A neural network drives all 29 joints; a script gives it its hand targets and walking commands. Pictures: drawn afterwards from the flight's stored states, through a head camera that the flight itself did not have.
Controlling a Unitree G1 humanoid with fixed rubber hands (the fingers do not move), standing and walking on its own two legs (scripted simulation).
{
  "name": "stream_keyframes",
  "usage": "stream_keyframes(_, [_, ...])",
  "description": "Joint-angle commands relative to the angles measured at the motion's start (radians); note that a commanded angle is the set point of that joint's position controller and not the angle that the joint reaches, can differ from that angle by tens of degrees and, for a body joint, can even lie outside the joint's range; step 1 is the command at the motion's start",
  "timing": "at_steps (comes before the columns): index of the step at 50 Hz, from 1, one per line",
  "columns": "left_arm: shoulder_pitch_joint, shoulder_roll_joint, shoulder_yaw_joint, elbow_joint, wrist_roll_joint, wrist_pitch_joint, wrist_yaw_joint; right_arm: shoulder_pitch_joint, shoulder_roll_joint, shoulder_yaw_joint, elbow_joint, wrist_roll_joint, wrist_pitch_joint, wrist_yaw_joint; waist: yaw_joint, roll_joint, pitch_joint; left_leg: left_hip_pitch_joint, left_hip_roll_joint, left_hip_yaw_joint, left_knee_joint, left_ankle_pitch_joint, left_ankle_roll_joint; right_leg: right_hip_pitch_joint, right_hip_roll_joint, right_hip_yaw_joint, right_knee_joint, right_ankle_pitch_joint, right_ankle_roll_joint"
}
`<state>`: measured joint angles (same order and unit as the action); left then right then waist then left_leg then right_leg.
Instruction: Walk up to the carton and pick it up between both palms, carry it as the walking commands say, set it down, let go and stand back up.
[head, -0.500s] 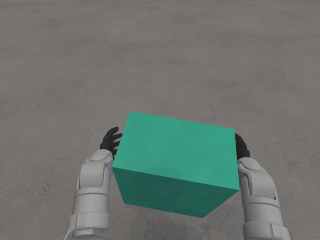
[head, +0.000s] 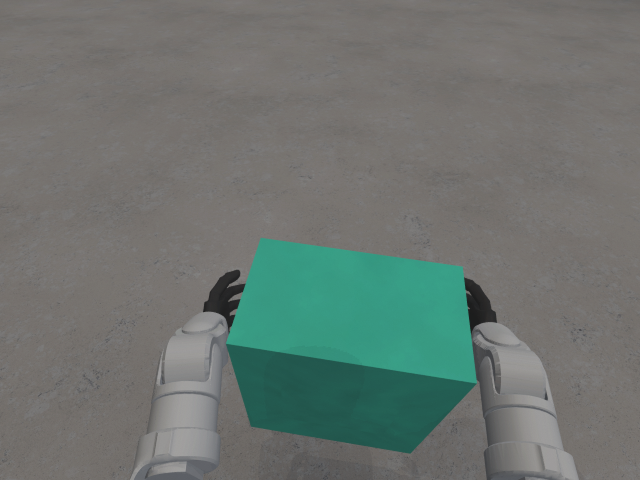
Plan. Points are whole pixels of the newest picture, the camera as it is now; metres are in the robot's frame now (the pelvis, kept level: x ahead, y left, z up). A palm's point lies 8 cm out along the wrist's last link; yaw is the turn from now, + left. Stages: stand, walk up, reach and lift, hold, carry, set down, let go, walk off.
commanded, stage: reach and lift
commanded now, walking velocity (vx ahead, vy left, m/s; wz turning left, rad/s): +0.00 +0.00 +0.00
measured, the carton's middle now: (343, 356) +0.28 +0.01 -0.01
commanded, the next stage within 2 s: hold in 0.26 s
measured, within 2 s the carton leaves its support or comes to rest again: neither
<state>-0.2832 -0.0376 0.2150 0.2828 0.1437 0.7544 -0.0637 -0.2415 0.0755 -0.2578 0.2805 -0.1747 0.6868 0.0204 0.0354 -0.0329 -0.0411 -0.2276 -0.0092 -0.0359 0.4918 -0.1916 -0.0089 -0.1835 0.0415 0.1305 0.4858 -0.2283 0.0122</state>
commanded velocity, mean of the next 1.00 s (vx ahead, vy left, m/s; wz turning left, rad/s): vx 0.00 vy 0.00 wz -0.14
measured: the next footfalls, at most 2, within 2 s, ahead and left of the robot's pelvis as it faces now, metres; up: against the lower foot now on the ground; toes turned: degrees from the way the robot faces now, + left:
left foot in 1.54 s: +0.07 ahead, +0.10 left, +0.00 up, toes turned -3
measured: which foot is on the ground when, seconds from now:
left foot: down 0.00-1.00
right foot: down 0.00-1.00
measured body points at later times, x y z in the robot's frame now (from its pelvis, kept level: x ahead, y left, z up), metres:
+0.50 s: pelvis +0.01 +0.00 +0.00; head -0.03 +0.02 +0.45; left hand +0.31 +0.17 +0.03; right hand +0.31 -0.17 +0.04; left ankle +0.05 +0.12 -0.74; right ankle +0.03 -0.14 -0.74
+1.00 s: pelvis +0.00 -0.02 -0.01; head -0.05 -0.02 +0.44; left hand +0.31 +0.15 +0.08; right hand +0.30 -0.19 +0.07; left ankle +0.05 +0.12 -0.74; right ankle +0.02 -0.13 -0.73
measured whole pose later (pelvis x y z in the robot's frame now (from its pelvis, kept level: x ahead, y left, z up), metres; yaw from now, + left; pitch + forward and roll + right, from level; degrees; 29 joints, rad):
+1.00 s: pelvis +0.00 -0.02 -0.01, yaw -1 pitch -4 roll +2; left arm -0.29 -0.04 0.21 0.06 0.09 0.88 -0.02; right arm -0.23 0.07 -0.22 0.07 -0.11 0.80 -0.02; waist 0.03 -0.03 -0.05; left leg -0.24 -0.01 -0.02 0.51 -0.21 -0.01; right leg -0.28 0.04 0.11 0.71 -0.32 0.01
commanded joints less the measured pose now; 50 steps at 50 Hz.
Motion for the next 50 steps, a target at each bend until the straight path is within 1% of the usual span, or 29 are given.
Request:
stream_keyframes(1, [-0.765, -1.044, -0.650, -0.152, -0.270, -0.071, -0.223, -0.706, 0.892, 0.561, -0.072, 0.215, -0.028, 0.274, -0.119, 0.069, -0.271, 0.267, -0.032, -0.057, -0.136, -0.114, 0.003, -0.017, 0.020, -0.067, -0.125, -0.040, -0.040])
stream_keyframes(3, [-0.759, -1.054, -0.687, -0.214, -0.287, -0.070, -0.222, -0.683, 0.918, 0.600, -0.114, 0.233, -0.023, 0.270, -0.115, 0.067, -0.340, 0.310, -0.042, -0.050, -0.112, -0.014, 0.002, -0.006, 0.021, -0.061, -0.124, 0.019, -0.043])
stream_keyframes(4, [-0.734, -1.053, -0.689, -0.217, -0.285, -0.066, -0.223, -0.680, 0.915, 0.613, -0.136, 0.238, -0.022, 0.267, -0.107, 0.073, -0.361, 0.313, -0.048, -0.046, -0.105, 0.019, 0.002, 0.006, 0.022, -0.060, -0.125, 0.039, -0.042])
stream_keyframes(5, [-0.719, -1.049, -0.699, -0.237, -0.289, -0.065, -0.220, -0.678, 0.921, 0.636, -0.166, 0.250, -0.019, 0.265, -0.104, 0.060, -0.386, 0.327, -0.048, -0.044, -0.097, 0.058, 0.003, 0.012, 0.024, -0.059, -0.123, 0.066, -0.039])
stream_keyframes(8, [-0.660, -1.037, -0.705, -0.252, -0.280, -0.049, -0.216, -0.616, 0.910, 0.638, -0.182, 0.245, -0.004, 0.257, -0.100, 0.065, -0.386, 0.336, -0.055, -0.039, -0.093, 0.112, 0.000, 0.016, 0.028, -0.060, -0.127, 0.104, -0.037])
stream_keyframes(14, [-0.529, -0.974, -0.613, -0.146, -0.215, -0.012, -0.213, -0.512, 0.853, 0.563, -0.096, 0.192, 0.038, 0.251, -0.089, 0.057, -0.217, 0.288, -0.053, -0.031, -0.130, 0.048, 0.001, -0.001, 0.026, -0.065, -0.159, 0.039, -0.026])
stream_keyframes(18, [-0.529, -0.982, -0.611, -0.156, -0.220, -0.012, -0.218, -0.499, 0.867, 0.565, -0.095, 0.192, 0.039, 0.255, -0.084, 0.063, -0.207, 0.296, -0.054, -0.028, -0.133, 0.061, -0.001, 0.001, 0.026, -0.061, -0.163, 0.054, -0.029])
stream_keyframes(20, [-0.526, -0.987, -0.633, -0.190, -0.231, -0.019, -0.221, -0.510, 0.893, 0.603, -0.136, 0.209, 0.033, 0.255, -0.079, 0.052, -0.265, 0.315, -0.060, -0.021, -0.120, 0.117, 0.001, 0.019, 0.026, -0.057, -0.163, 0.107, -0.026])
stream_keyframes(22, [-0.539, -0.993, -0.670, -0.261, -0.258, -0.029, -0.221, -0.519, 0.916, 0.651, -0.194, 0.232, 0.027, 0.252, -0.073, 0.044, -0.350, 0.345, -0.061, -0.024, -0.108, 0.188, 0.001, 0.046, 0.033, -0.056, -0.152, 0.169, -0.023])
stream_keyframes(23, [-0.548, -0.996, -0.689, -0.286, -0.266, -0.028, -0.220, -0.526, 0.919, 0.668, -0.223, 0.244, 0.024, 0.250, -0.072, 0.066, -0.381, 0.355, -0.065, -0.023, -0.099, 0.218, -0.003, 0.052, 0.035, -0.052, -0.145, 0.196, -0.025])
stream_keyframes(24, [-0.545, -0.994, -0.697, -0.303, -0.273, -0.030, -0.218, -0.526, 0.924, 0.686, -0.243, 0.253, 0.022, 0.246, -0.067, 0.070, -0.404, 0.360, -0.066, -0.024, -0.096, 0.240, -0.003, 0.060, 0.037, -0.051, -0.142, 0.214, -0.024])
stream_keyframes(26, [-0.536, -0.994, -0.712, -0.324, -0.280, -0.030, -0.215, -0.530, 0.921, 0.708, -0.277, 0.262, 0.023, 0.238, -0.066, 0.056, -0.416, 0.363, -0.068, -0.027, -0.090, 0.260, -0.002, 0.068, 0.038, -0.050, -0.139, 0.231, -0.022])
stream_keyframes(28, [-0.522, -0.984, -0.706, -0.312, -0.270, -0.025, -0.211, -0.530, 0.899, 0.704, -0.280, 0.259, 0.025, 0.232, -0.062, 0.070, -0.376, 0.344, -0.069, -0.029, -0.092, 0.234, -0.003, 0.051, 0.037, -0.051, -0.139, 0.201, -0.023])
stream_keyframes(29, [-0.519, -0.977, -0.697, -0.297, -0.263, -0.023, -0.209, -0.535, 0.884, 0.693, -0.269, 0.252, 0.026, 0.232, -0.066, 0.058, -0.351, 0.337, -0.066, -0.032, -0.095, 0.202, -0.002, 0.037, 0.037, -0.054, -0.141, 0.167, -0.022])
stream_keyframes(30, [-0.515, -0.977, -0.692, -0.279, -0.257, -0.020, -0.208, -0.529, 0.873, 0.685, -0.259, 0.247, 0.027, 0.233, -0.069, 0.068, -0.320, 0.321, -0.067, -0.032, -0.099, 0.166, -0.002, 0.028, 0.035, -0.054, -0.145, 0.136, -0.025])
stream_keyframes(33, [-0.520, -0.965, -0.648, -0.201, -0.232, -0.016, -0.209, -0.531, 0.837, 0.622, -0.184, 0.213, 0.030, 0.239, -0.082, 0.050, -0.227, 0.282, -0.058, -0.040, -0.120, 0.032, 0.001, -0.011, 0.029, -0.061, -0.157, 0.017, -0.027])
stream_keyframes(34, [-0.521, -0.964, -0.638, -0.180, -0.225, -0.016, -0.210, -0.535, 0.832, 0.610, -0.167, 0.209, 0.028, 0.243, -0.082, 0.063, -0.206, 0.274, -0.057, -0.040, -0.123, 0.006, 0.002, -0.020, 0.026, -0.061, -0.159, -0.005, -0.031])
stream_keyframes(38, [-0.547, -0.967, -0.608, -0.134, -0.213, -0.025, -0.215, -0.563, 0.841, 0.577, -0.118, 0.192, 0.022, 0.252, -0.087, 0.048, -0.163, 0.255, -0.053, -0.038, -0.133, -0.084, 0.009, -0.043, 0.019, -0.064, -0.164, -0.083, -0.033])
stream_keyframes(39, [-0.559, -0.964, -0.694, -0.265, -0.242, -0.033, -0.203, -0.563, 0.827, 0.664, -0.288, 0.211, 0.018, 0.247, -0.043, 0.150, -0.428, 0.238, 0.194, -0.133, -0.044, 0.255, -0.002, -0.092, -0.114, -0.056, 0.087, 0.148, -0.017])
stream_keyframes(40, [-0.579, -0.961, -0.715, -0.284, -0.244, -0.022, -0.197, -0.576, 0.832, 0.673, -0.279, 0.216, 0.030, 0.241, -0.045, 0.181, -0.430, 0.217, 0.230, -0.167, -0.038, 0.216, 0.027, -0.158, -0.101, -0.053, 0.130, 0.111, -0.006])
stream_keyframes(42, [-0.656, -0.995, -0.777, -0.403, -0.301, -0.004, -0.178, -0.603, 0.880, 0.722, -0.365, 0.259, 0.052, 0.229, -0.036, 0.245, -0.384, 0.191, 0.282, -0.205, -0.067, 0.040, 0.073, -0.290, -0.068, -0.096, 0.231, -0.120, 0.003])
stream_keyframes(43, [-0.768, -0.992, -0.800, -0.454, -0.336, 0.006, -0.164, -0.719, 0.896, 0.751, -0.411, 0.296, 0.062, 0.214, -0.032, 0.260, -0.363, 0.133, 0.305, -0.223, -0.108, -0.114, 0.098, -0.308, -0.055, -0.127, 0.298, -0.197, 0.002])
stream_keyframes(44, [-0.962, -0.986, -0.828, -0.505, -0.374, 0.015, -0.144, -0.906, 0.900, 0.768, -0.450, 0.329, 0.071, 0.192, -0.032, 0.270, -0.336, 0.053, 0.313, -0.194, -0.153, -0.287, 0.111, -0.295, -0.048, -0.161, 0.338, -0.207, 0.001])
stream_keyframes(45, [-1.064, -0.964, -0.832, -0.523, -0.394, 0.036, -0.124, -1.014, 0.887, 0.776, -0.463, 0.348, 0.092, 0.165, -0.028, 0.263, -0.328, -0.017, 0.323, -0.180, -0.165, -0.392, 0.114, -0.275, -0.052, -0.169, 0.342, -0.206, -0.002])
stream_keyframes(46, [-1.085, -0.928, -0.814, -0.507, -0.389, 0.068, -0.099, -1.015, 0.854, 0.773, -0.459, 0.343, 0.120, 0.133, -0.019, 0.258, -0.309, -0.088, 0.310, -0.143, -0.159, -0.445, 0.102, -0.232, -0.053, -0.174, 0.312, -0.196, -0.003])
stream_keyframes(47, [-1.022, -0.900, -0.783, -0.483, -0.379, 0.102, -0.073, -0.982, 0.823, 0.769, -0.467, 0.337, 0.151, 0.101, -0.009, 0.248, -0.311, -0.131, 0.288, -0.092, -0.119, -0.456, 0.082, -0.193, -0.050, -0.172, 0.251, -0.177, -0.004])
stream_keyframes(48, [-0.925, -0.863, -0.740, -0.446, -0.365, 0.134, -0.047, -0.911, 0.783, 0.757, -0.451, 0.321, 0.184, 0.071, -0.005, 0.214, -0.305, -0.160, 0.250, -0.036, -0.055, -0.437, 0.058, -0.163, -0.041, -0.154, 0.175, -0.166, -0.004])
stream_keyframes(49, [-0.860, -0.829, -0.708, -0.418, -0.357, 0.165, -0.025, -0.864, 0.746, 0.741, -0.435, 0.304, 0.214, 0.044, -0.004, 0.157, -0.282, -0.190, 0.217, -0.006, 0.029, -0.409, 0.034, -0.153, -0.044, -0.097, 0.081, -0.177, -0.016])
stream_keyframes(50, [-0.811, -0.786, -0.676, -0.392, -0.345, 0.196, -0.005, -0.795, 0.712, 0.717, -0.400, 0.284, 0.245, 0.021, -0.009, 0.023, -0.255, -0.204, 0.140, 0.048, 0.192, -0.372, -0.007, -0.194, -0.117, 0.101, -0.104, -0.260, -0.041])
